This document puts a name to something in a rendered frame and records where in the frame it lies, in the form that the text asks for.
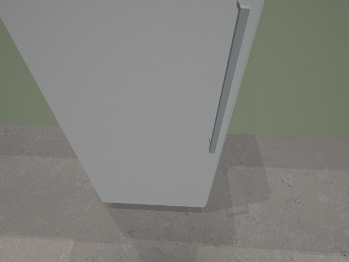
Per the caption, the fridge door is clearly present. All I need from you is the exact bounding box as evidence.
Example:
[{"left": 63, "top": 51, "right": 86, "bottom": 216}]
[{"left": 0, "top": 0, "right": 262, "bottom": 207}]

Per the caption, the handle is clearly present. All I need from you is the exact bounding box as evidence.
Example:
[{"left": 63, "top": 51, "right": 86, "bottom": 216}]
[{"left": 209, "top": 0, "right": 250, "bottom": 153}]

